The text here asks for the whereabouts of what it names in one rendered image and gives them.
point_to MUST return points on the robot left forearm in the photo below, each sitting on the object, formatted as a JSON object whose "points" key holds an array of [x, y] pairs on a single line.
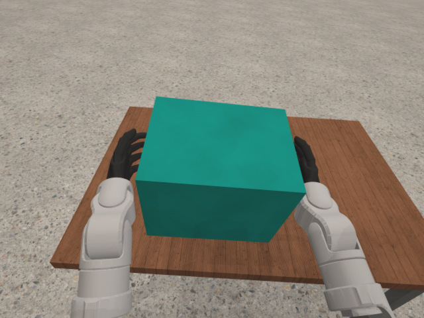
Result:
{"points": [[106, 248]]}

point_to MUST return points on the carton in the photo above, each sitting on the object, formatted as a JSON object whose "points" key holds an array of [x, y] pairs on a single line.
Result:
{"points": [[217, 171]]}

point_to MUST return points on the table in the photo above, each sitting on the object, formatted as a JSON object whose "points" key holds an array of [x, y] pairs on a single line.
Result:
{"points": [[389, 227]]}

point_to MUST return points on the robot right forearm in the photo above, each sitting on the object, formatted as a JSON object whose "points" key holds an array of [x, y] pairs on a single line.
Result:
{"points": [[350, 287]]}

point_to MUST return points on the robot right hand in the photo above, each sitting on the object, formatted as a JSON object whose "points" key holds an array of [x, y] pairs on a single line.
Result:
{"points": [[306, 159]]}

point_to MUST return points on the robot left hand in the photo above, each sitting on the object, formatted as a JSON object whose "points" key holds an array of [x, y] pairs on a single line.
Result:
{"points": [[120, 165]]}

